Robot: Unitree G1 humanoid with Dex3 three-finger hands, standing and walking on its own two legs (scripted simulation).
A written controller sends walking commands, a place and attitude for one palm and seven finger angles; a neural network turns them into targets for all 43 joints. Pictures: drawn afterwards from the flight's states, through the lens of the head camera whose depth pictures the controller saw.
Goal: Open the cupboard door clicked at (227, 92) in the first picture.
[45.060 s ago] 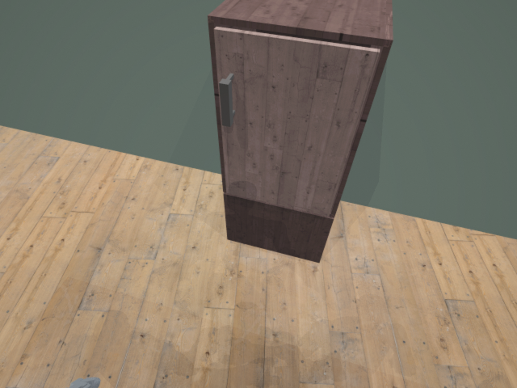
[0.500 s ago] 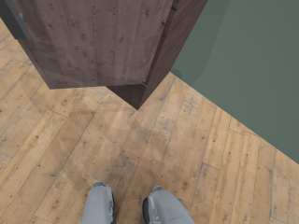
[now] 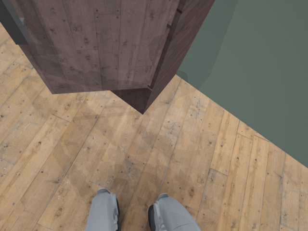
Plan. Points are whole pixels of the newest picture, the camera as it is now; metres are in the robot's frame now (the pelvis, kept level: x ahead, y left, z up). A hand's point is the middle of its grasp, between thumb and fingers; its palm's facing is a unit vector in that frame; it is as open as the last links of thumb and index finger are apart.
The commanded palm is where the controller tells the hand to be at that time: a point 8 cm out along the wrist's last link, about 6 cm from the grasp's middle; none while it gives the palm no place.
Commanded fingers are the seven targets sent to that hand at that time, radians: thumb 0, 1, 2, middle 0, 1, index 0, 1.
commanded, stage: move the hooked fingers beside the handle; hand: left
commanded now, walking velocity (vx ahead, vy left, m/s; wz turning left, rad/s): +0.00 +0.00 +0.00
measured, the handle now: (8, 7) +0.58 +0.26 +0.10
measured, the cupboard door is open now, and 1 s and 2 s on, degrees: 45 45 45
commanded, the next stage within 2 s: slide the fingers in behind the handle in 0.28 s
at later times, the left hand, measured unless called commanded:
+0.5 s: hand out of the picture +0.52 +0.32 +0.11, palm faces +0.13 -0.99 +0.00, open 14.0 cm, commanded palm +0.52 +0.33 +0.09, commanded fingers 0.00 -0.50 0.30 -0.30 -1.20 -0.30 -1.20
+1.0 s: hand out of the picture +0.53 +0.29 +0.10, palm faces +0.12 -0.99 +0.00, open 14.0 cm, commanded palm +0.52 +0.31 +0.09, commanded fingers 0.00 -0.50 0.30 -0.30 -1.20 -0.30 -1.20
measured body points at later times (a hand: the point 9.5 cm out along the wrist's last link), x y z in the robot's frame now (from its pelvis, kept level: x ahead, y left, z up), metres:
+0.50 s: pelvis +0.00 -0.01 +0.00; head +0.17 +0.05 +0.42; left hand +0.51 +0.37 +0.11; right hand +0.00 -0.28 -0.09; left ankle +0.05 +0.08 -0.65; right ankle -0.02 -0.14 -0.65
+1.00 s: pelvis +0.00 -0.01 +0.00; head +0.16 +0.04 +0.42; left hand +0.52 +0.34 +0.11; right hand -0.01 -0.28 -0.09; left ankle +0.05 +0.08 -0.65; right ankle -0.02 -0.14 -0.65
